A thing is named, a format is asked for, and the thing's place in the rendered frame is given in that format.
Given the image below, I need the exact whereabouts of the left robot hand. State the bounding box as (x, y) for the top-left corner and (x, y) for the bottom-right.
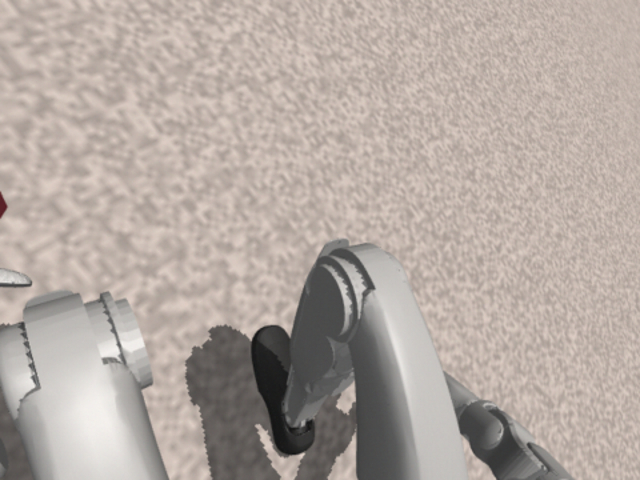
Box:
(0, 268), (32, 287)

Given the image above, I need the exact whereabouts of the carton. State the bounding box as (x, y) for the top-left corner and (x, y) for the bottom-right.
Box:
(0, 192), (7, 218)

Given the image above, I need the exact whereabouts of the right robot arm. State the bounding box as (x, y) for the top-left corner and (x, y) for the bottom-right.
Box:
(458, 400), (575, 480)

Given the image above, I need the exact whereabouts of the right robot hand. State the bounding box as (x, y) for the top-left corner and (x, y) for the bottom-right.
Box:
(443, 371), (481, 422)

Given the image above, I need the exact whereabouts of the right robot foot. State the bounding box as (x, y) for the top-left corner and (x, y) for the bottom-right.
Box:
(251, 325), (315, 455)

